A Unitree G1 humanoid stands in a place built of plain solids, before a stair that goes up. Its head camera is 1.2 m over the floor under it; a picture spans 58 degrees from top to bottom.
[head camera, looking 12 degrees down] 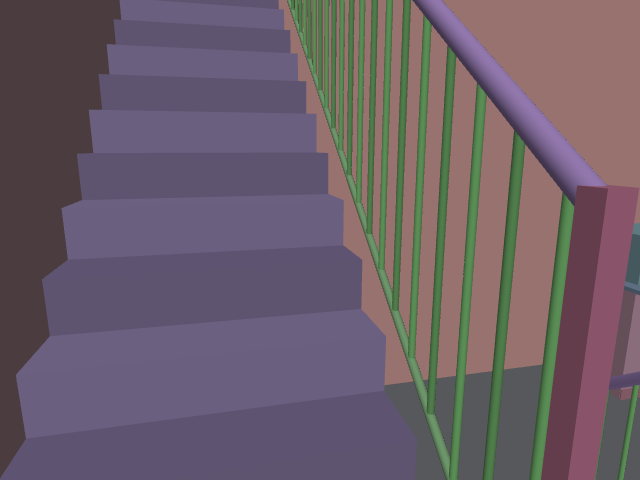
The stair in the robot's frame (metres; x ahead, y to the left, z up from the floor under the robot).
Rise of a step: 0.17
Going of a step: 0.22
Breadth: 0.93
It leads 13 degrees to the left of straight ahead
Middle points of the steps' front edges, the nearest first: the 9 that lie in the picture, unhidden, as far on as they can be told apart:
0.82 0.21 0.51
1.04 0.26 0.68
1.25 0.31 0.85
1.47 0.37 1.01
1.69 0.42 1.18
1.90 0.47 1.35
2.12 0.52 1.52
2.33 0.57 1.69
2.55 0.62 1.86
